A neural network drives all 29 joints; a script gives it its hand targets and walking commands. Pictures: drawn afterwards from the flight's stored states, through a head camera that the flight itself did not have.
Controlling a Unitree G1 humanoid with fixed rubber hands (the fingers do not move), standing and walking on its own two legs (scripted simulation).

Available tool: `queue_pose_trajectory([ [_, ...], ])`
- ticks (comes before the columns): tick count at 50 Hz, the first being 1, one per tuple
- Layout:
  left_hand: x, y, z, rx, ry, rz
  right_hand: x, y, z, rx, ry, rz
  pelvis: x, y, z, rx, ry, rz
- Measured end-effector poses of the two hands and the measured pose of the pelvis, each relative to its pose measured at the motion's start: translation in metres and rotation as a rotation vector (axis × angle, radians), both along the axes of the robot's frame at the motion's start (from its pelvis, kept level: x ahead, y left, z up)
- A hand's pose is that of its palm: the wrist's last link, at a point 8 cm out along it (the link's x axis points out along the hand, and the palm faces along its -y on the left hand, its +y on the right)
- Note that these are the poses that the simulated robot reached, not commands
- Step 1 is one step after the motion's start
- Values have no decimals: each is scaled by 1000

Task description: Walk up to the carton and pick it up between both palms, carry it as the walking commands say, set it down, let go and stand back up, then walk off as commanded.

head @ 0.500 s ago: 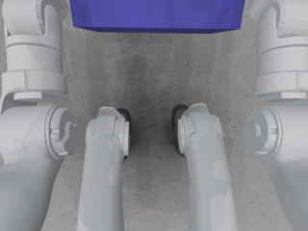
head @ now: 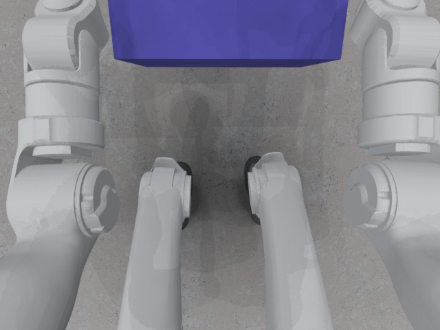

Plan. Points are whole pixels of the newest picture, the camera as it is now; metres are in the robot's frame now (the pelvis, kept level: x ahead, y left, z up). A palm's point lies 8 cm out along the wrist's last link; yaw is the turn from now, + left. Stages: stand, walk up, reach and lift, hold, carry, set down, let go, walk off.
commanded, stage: reach and lift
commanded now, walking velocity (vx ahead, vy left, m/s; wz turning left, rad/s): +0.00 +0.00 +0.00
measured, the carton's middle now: out of the picture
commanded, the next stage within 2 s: none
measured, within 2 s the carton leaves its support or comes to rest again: neither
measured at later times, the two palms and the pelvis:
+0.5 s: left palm out of the picture +0.54 +0.16 -0.02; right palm out of the picture +0.53 -0.19 -0.01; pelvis +0.00 +0.00 +0.05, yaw +0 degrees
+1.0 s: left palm out of the picture +0.51 +0.17 +0.07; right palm out of the picture +0.51 -0.19 +0.07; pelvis +0.01 +0.00 +0.10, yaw +0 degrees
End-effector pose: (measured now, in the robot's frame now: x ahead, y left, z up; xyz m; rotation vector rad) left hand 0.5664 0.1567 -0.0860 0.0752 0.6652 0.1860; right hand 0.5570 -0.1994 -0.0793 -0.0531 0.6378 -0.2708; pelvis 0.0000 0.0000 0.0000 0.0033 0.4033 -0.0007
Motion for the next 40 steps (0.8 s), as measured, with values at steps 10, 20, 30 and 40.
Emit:
queue_pose_trajectory([
  [10, -10, 2, 25, 10, 6, -2, -10, 2, 23, 6, 6, -1, 3, -3, 20, 5, -36, -2],
  [20, -18, 3, 58, 6, -5, -2, -21, 3, 54, 13, -5, -12, 1, -4, 39, 7, -84, -4],
  [30, -32, 7, 85, 13, -3, -3, -32, 7, 82, 1, -3, 0, -1, 0, 61, -1, -122, -1],
  [40, -43, 9, 114, 3, -2, 3, -42, 9, 114, 0, -2, -2, 0, 3, 81, -7, -142, 0],
])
